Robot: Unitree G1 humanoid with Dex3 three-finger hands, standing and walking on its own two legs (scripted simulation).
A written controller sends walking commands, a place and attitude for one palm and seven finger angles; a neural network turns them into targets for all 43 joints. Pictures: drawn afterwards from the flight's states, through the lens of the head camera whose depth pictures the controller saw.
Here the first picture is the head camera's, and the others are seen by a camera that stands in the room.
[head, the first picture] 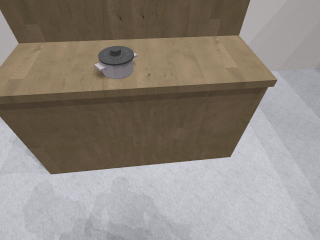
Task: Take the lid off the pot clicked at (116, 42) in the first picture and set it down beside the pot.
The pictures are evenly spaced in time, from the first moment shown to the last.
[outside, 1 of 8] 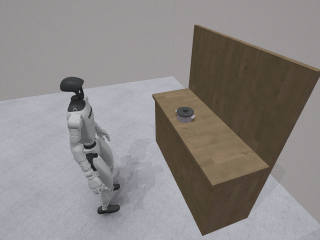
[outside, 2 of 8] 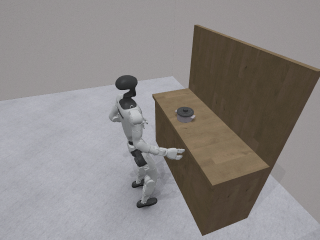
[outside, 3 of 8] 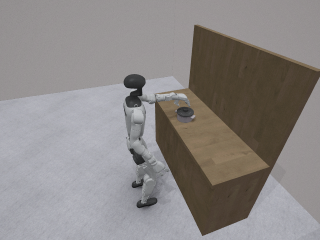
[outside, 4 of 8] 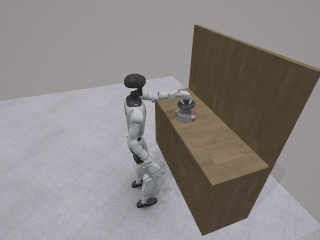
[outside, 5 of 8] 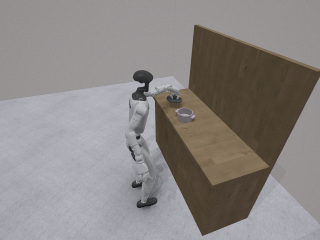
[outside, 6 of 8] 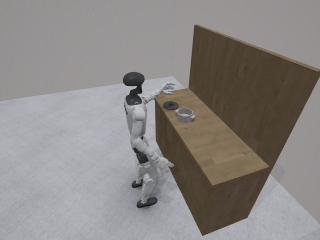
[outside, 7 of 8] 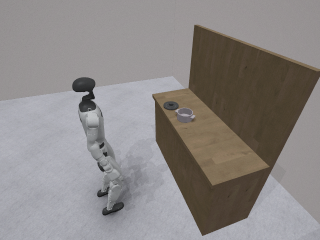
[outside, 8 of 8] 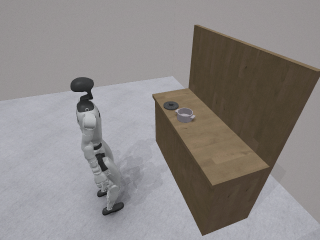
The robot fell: no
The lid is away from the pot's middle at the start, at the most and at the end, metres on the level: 0.00 0.25 0.24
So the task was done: yes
